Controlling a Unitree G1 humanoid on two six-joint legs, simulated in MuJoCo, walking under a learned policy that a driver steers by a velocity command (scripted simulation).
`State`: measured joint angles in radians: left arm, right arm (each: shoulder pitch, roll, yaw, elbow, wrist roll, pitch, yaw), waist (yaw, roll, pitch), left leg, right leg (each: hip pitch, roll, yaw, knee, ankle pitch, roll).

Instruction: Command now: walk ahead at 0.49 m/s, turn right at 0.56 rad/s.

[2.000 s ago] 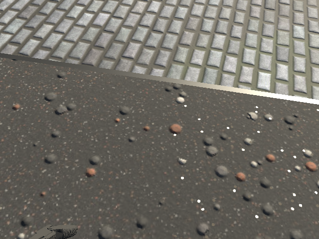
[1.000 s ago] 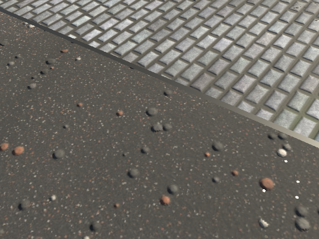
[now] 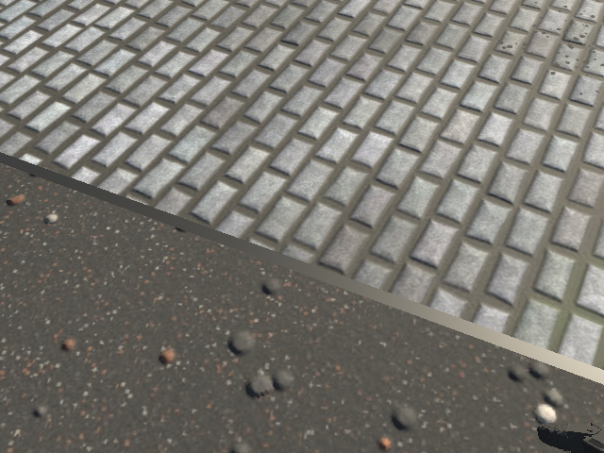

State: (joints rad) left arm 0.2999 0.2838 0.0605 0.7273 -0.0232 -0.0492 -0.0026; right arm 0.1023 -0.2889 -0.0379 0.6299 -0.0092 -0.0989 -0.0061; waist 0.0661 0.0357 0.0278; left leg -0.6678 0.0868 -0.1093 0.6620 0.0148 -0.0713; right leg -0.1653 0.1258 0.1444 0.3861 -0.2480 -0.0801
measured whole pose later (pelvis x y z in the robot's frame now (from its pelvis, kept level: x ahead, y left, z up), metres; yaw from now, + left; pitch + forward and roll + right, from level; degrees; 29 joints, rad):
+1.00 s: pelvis +0.51 -0.08 +0.00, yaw -3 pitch +1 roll -3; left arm 0.33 0.27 0.08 0.83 0.00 -0.09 0.00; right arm 0.13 -0.28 -0.06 0.72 0.02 -0.03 0.03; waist 0.07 0.05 0.02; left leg -0.68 0.11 -0.03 0.76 0.00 0.01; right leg 0.04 0.02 -0.22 0.23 -0.28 -0.01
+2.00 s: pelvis +1.06 +0.01 +0.00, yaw +24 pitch +2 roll -2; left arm 0.38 0.28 0.05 0.87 -0.02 -0.08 -0.02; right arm 0.09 -0.27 -0.04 0.64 0.01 -0.06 0.02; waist 0.11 0.04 0.02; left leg -0.61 0.08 -0.04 0.64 -0.05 0.00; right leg -0.03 0.03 -0.03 0.25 -0.25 -0.01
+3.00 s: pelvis +1.25 +0.12 +0.00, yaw +24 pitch -2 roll +0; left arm 0.11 0.24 0.03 1.00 0.00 0.01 0.02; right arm 0.18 -0.25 -0.03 1.00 -0.01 0.01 -0.03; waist 0.00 -0.01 0.05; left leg -0.12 0.00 0.02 0.46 -0.31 0.01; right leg -0.23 0.00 0.01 0.49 -0.23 0.00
